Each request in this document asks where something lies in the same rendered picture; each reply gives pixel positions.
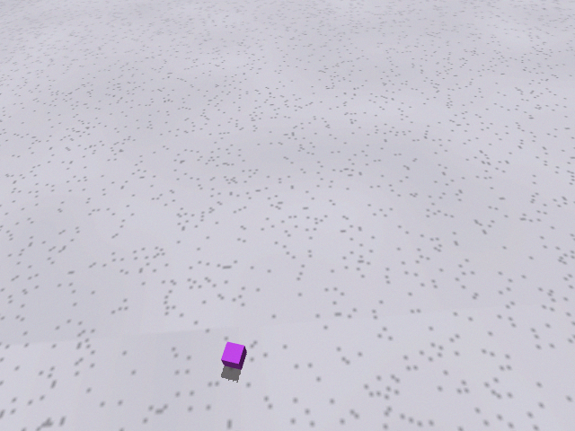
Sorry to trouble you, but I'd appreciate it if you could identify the cube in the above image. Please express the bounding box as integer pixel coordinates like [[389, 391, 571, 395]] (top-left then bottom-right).
[[221, 342, 247, 370]]

